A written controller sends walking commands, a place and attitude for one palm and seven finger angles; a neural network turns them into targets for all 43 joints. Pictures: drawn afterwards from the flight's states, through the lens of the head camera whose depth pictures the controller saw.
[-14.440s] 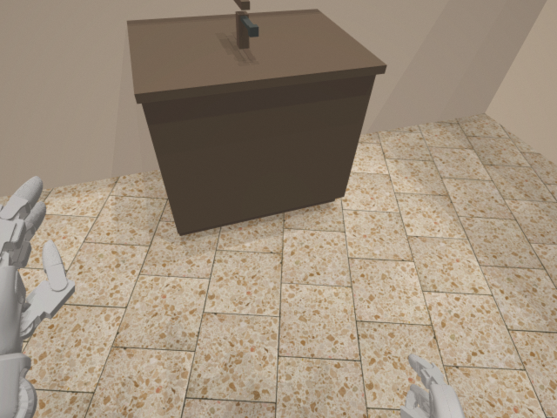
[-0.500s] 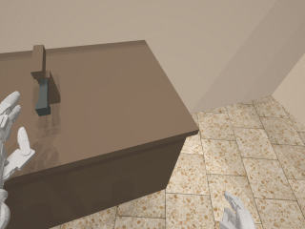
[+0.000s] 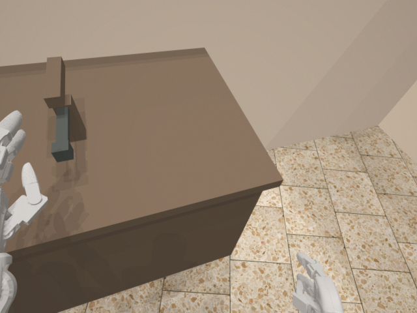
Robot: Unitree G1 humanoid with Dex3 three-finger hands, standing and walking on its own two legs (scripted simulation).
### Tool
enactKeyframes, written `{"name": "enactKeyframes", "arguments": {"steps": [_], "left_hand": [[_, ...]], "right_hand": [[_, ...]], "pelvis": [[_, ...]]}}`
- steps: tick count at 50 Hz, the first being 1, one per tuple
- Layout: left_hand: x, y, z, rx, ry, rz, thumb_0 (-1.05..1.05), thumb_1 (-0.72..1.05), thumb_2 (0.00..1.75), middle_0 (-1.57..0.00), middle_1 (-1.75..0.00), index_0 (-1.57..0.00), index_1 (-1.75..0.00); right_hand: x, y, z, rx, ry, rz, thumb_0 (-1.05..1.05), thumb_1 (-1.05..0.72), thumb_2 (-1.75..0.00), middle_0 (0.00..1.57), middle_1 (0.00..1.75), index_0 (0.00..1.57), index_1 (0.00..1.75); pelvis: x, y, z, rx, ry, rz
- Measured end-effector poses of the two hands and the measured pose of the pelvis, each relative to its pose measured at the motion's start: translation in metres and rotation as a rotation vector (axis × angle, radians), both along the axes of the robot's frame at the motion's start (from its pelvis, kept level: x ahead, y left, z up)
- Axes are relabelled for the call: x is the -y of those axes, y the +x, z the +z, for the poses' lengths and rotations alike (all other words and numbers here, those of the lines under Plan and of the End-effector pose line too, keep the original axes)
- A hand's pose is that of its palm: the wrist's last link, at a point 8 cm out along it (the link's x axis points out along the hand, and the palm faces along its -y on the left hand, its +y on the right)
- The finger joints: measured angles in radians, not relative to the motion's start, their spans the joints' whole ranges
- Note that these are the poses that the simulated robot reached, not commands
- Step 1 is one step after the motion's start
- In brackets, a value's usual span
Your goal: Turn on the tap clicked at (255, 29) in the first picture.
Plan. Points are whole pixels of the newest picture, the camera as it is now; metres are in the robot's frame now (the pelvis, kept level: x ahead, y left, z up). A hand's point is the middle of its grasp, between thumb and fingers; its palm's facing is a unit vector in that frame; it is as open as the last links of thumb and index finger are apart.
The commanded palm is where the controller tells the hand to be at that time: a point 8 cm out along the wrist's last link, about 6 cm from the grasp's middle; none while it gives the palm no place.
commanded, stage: come to a stop and stand still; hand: left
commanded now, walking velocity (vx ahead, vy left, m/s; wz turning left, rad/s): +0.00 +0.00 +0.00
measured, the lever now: (62, 151) +0.35 +0.31 +0.09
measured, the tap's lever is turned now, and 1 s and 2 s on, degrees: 0 0 0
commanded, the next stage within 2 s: look again from close up in 0.02 s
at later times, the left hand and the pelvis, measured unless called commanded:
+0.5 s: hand (50, 188) +0.23 +0.25 +0.16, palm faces +0.40 -0.81 -0.43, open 7.5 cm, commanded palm +0.15 +0.27 +0.17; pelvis +0.01 -0.01 +0.00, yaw +2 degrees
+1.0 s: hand (58, 218) +0.20 +0.22 +0.16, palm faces +0.59 -0.76 -0.27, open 7.5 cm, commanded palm +0.14 +0.24 +0.16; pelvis -0.02 -0.08 -0.02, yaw +5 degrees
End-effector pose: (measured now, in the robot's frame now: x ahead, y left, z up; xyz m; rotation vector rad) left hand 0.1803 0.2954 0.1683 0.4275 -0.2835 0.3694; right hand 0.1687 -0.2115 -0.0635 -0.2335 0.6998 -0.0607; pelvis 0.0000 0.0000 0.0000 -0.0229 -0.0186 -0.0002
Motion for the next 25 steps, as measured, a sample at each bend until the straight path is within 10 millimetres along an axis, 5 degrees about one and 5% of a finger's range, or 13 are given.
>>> {"name": "enactKeyframes", "arguments": {"steps": [23,25], "left_hand": [[0.014,0.005,0.000,-0.032,-0.012,0.012,0.02,0.89,0.90,-0.21,-0.30,-0.21,-0.30],[0.008,0.013,0.012,-0.010,0.090,0.003,0.02,0.88,0.90,-0.22,-0.30,-0.21,-0.30]], "right_hand": [[0.020,0.009,-0.001,-0.005,-0.003,-0.036,0.01,-0.91,-0.90,0.21,0.30,0.20,0.30],[0.019,0.007,-0.003,-0.016,-0.038,0.008,0.01,-0.91,-0.90,0.21,0.30,0.20,0.30]], "pelvis": [[0.011,0.008,0.001,-0.002,0.000,0.008],[0.014,0.005,-0.001,0.001,0.005,0.030]]}}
